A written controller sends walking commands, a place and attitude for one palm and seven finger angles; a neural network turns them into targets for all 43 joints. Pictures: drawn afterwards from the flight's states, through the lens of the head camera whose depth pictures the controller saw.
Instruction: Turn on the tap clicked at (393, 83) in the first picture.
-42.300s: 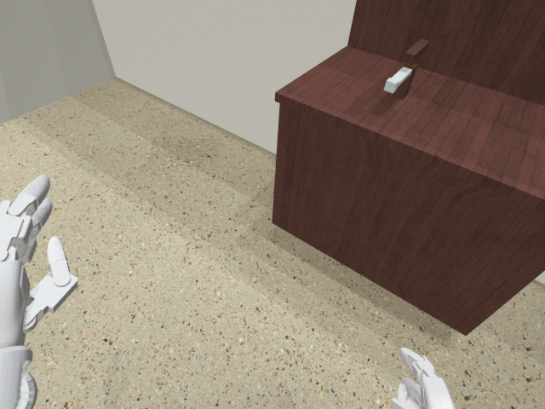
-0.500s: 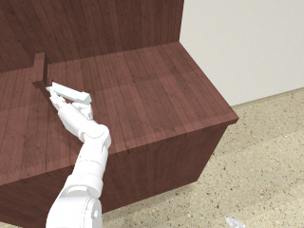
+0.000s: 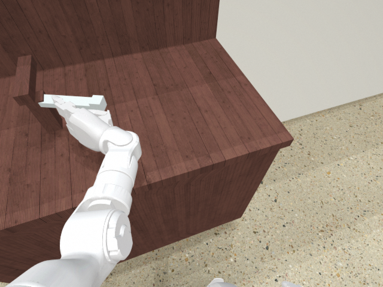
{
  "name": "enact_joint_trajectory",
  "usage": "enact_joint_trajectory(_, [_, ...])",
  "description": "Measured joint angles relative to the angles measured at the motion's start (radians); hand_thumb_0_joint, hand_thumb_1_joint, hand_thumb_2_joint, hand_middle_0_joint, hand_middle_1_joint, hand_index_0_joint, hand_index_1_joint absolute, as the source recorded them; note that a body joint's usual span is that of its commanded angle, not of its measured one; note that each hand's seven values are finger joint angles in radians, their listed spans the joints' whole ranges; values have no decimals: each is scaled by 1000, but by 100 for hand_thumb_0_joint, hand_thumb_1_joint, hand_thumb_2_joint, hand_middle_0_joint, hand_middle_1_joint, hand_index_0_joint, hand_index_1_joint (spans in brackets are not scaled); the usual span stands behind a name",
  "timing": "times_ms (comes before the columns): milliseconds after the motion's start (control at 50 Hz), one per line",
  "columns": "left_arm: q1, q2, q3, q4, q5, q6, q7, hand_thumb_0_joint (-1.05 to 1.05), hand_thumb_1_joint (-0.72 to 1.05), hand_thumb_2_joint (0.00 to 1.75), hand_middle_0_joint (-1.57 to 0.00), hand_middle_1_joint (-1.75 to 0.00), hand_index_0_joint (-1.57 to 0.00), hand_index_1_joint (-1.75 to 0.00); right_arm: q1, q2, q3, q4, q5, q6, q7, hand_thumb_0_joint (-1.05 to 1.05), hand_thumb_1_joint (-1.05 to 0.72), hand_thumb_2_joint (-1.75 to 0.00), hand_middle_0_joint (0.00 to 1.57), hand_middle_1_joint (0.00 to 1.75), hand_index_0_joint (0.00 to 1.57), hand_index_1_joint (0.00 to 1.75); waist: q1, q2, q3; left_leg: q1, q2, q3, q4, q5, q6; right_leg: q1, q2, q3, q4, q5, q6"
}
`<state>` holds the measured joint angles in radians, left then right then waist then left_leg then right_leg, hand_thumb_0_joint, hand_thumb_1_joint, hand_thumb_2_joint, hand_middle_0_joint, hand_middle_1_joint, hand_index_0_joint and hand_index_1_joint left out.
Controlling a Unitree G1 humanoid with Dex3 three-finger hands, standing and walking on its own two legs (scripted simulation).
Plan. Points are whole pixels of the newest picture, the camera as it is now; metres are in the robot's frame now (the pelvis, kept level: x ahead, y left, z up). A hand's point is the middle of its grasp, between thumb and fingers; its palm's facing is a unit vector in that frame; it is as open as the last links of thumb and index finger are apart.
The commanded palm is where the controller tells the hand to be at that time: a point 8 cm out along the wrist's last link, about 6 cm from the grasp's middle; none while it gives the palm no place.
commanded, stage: push the lever round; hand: left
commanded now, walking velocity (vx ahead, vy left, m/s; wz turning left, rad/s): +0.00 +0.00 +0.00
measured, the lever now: (98, 104) +0.50 +0.20 +0.10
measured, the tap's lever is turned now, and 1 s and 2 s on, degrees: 66 77 77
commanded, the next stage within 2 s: lift the hand up off the lever in 0.28 s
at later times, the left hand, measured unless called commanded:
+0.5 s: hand (111, 107) +0.49 +0.17 +0.09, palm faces +0.82 -0.56 -0.14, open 7.8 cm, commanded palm +0.43 +0.19 +0.10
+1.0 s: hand (106, 105) +0.48 +0.18 +0.10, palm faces +0.80 -0.58 -0.13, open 7.8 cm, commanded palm +0.43 +0.19 +0.11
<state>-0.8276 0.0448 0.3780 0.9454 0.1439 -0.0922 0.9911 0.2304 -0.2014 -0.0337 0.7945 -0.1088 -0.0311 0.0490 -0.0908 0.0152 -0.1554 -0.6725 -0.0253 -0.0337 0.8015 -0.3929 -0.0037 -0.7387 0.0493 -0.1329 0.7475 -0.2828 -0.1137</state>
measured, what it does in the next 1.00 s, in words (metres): stands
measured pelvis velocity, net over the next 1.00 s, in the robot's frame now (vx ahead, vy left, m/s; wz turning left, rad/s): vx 0.01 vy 0.00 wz -0.01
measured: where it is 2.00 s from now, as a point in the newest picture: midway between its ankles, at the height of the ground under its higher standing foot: outside the picture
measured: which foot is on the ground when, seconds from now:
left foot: down 0.00-1.00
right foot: down 0.00-1.00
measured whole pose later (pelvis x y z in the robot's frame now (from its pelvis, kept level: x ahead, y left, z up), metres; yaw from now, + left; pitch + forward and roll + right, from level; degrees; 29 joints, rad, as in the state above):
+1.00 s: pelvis +0.01 +0.00 +0.01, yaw -1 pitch +14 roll +0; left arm -0.81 0.06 0.41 0.89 0.13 -0.04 0.96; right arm 0.27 -0.21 -0.04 0.78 -0.11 -0.04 0.07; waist -0.10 0.02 -0.16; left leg -0.60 -0.02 -0.02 0.74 -0.39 0.00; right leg -0.68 0.06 -0.12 0.69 -0.28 -0.11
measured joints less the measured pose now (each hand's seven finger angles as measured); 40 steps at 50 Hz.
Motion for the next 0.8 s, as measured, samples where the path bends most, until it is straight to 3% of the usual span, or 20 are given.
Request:
enact_joint_trajectory(420, [-75, 68, 64, 79, 18, -18, -3, 1, 92, 92, -16, -15, -11, -13, 46, -19, -12, 3, -4, -11, 15, 0, -91, -90, 20, 30, 20, 30, -37, 1, -2, -36, 10, 0, 0, 3, -8, -36, 10, -1, -5, 7, -8])
enact_joint_trajectory(800, [-17, 32, 59, -5, 0, 17, -22, 2, 90, 90, -16, -15, -15, -15, 57, -10, -9, -6, -7, -12, 29, 0, -91, -90, 20, 30, 20, 30, -26, 10, -3, 23, 11, 13, -31, -1, 0, 17, 14, 15, -30, 5, -2])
